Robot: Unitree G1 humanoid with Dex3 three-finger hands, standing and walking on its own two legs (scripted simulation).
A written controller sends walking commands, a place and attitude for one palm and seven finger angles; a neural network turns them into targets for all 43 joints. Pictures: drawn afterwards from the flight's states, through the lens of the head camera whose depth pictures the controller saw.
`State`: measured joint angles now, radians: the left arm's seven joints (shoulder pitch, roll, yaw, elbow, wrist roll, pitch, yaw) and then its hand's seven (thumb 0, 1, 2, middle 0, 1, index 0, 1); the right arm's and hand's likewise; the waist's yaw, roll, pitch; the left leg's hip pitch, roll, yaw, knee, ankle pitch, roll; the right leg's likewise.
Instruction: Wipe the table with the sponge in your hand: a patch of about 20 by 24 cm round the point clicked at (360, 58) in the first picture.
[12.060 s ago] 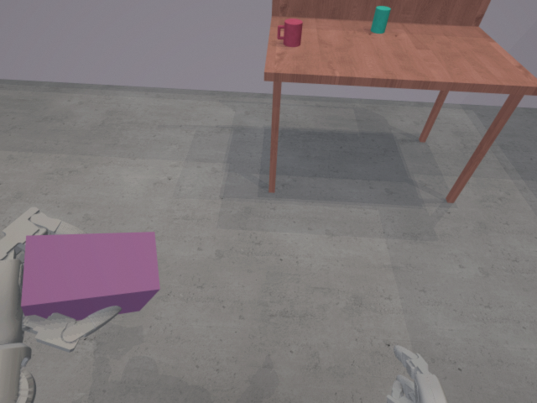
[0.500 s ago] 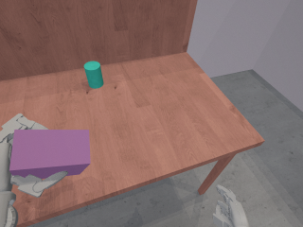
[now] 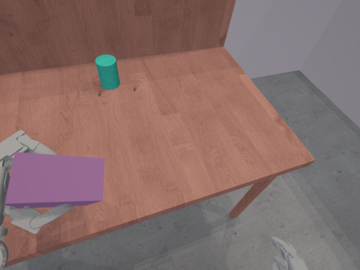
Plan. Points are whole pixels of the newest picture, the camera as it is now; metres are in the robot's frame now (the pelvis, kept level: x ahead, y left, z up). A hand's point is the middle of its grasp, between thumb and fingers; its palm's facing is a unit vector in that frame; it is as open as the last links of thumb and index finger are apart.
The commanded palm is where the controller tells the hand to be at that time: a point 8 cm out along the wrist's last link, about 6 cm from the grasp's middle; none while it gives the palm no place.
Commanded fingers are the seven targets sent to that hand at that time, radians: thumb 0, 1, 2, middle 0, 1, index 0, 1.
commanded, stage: look again from close up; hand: left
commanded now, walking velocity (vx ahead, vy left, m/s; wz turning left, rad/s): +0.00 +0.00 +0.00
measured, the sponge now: (69, 183) +0.23 +0.21 +0.12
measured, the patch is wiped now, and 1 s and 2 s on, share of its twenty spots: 0.00 0.00 0.00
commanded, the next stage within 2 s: come to a stop and stand still in 0.22 s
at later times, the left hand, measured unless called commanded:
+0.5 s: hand (9, 191) +0.20 +0.27 +0.16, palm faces +0.37 -0.86 -0.35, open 10.5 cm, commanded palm +0.14 +0.30 +0.18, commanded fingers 0.00 0.10 1.30 -1.20 -1.60 -1.20 -1.60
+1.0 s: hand (31, 189) +0.21 +0.26 +0.14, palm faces +0.31 -0.87 -0.39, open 10.5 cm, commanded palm +0.14 +0.29 +0.18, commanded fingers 0.00 0.10 1.30 -1.20 -1.60 -1.20 -1.60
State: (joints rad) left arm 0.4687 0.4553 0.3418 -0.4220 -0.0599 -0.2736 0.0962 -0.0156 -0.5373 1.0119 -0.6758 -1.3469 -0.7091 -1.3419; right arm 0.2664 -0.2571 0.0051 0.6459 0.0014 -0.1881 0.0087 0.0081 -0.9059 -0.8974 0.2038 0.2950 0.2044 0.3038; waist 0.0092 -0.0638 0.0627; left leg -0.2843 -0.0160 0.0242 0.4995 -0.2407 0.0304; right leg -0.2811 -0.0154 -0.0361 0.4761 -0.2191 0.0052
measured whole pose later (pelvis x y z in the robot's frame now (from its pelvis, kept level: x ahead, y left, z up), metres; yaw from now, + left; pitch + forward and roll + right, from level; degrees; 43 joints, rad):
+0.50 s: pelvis -0.02 +0.01 +0.00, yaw +1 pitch +0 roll -1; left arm 0.40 0.40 0.35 -0.45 -0.08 -0.21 0.09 -0.02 -0.54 1.01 -0.68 -1.35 -0.71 -1.34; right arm 0.17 -0.17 0.05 0.57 0.01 -0.16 0.00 0.01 -0.90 -0.90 0.21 0.30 0.21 0.30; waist 0.04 -0.06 0.05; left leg -0.27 -0.04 0.02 0.46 -0.19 0.05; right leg -0.26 -0.04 -0.04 0.44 -0.17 0.02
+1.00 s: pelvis -0.01 +0.00 +0.00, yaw +2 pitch +1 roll -1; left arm 0.45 0.45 0.33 -0.39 -0.08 -0.30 0.09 -0.02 -0.54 1.01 -0.67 -1.35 -0.71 -1.34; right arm 0.29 -0.26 0.02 0.65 0.00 -0.21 0.02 0.01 -0.91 -0.90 0.20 0.30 0.20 0.30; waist 0.01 -0.06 0.06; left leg -0.30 -0.02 0.01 0.52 -0.23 0.03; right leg -0.28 0.00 -0.03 0.47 -0.21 0.00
